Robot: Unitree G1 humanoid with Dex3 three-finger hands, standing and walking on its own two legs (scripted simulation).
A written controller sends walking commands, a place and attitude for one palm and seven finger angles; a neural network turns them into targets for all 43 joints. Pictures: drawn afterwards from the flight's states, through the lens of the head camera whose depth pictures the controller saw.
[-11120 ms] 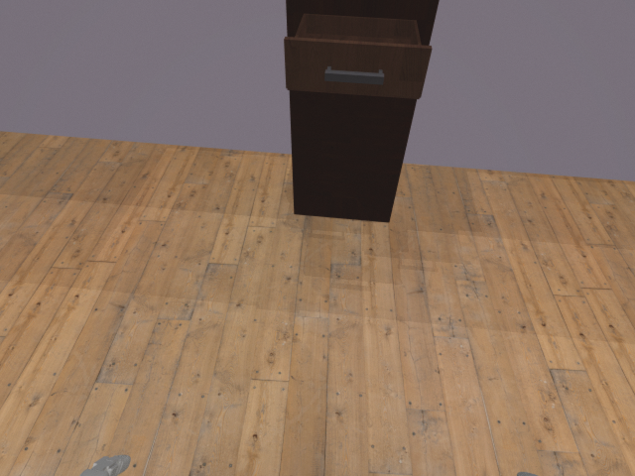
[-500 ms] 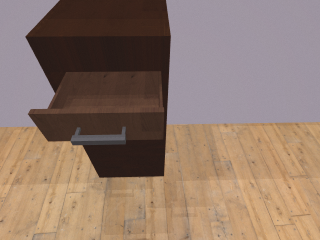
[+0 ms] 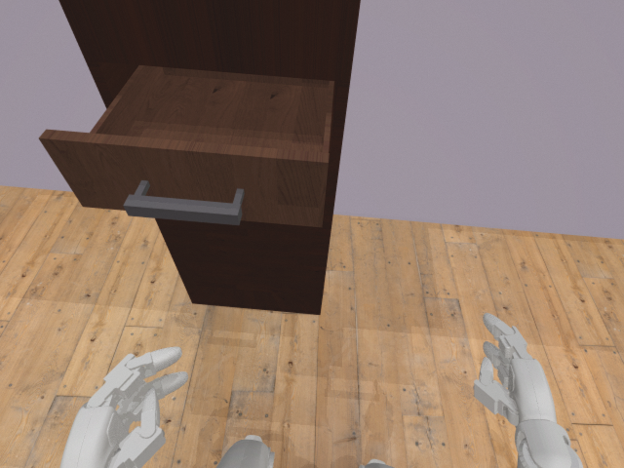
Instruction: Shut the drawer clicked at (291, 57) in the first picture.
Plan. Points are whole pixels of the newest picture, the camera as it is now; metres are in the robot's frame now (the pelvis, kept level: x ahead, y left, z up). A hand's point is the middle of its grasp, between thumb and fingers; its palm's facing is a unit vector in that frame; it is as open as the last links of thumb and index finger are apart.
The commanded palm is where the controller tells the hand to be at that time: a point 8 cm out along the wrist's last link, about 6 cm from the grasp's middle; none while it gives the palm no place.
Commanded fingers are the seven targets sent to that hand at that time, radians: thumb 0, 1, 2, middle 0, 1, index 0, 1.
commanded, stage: raise the hand and make a fist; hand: left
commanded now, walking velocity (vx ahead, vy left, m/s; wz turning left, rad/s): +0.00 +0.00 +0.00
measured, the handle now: (188, 200) +0.43 +0.24 +0.07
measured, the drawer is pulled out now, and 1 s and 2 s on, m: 0.20 0.20 0.20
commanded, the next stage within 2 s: bring the fist close to the handle in 1.42 s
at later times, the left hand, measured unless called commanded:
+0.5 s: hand (145, 338) +0.22 +0.20 +0.11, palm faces +0.10 -0.99 -0.10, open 3.4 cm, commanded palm +0.18 +0.24 +0.11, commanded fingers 0.00 0.90 0.90 -1.20 -1.38 -1.20 -1.38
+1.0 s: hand (157, 305) +0.23 +0.18 +0.15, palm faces +0.01 -1.00 -0.04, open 3.3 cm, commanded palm +0.21 +0.23 +0.17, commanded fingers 0.00 0.90 0.90 -1.40 -1.60 -1.40 -1.60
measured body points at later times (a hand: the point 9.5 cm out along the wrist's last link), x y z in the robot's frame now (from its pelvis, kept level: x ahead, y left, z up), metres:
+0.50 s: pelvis +0.01 +0.00 +0.03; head +0.04 -0.01 +0.47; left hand +0.20 +0.25 +0.12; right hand +0.13 -0.26 -0.07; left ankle +0.03 +0.14 -0.67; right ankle +0.01 -0.09 -0.67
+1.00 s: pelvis +0.02 +0.04 +0.04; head +0.02 +0.03 +0.49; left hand +0.22 +0.23 +0.16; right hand +0.22 -0.15 -0.01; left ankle +0.03 +0.14 -0.67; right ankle +0.01 -0.08 -0.67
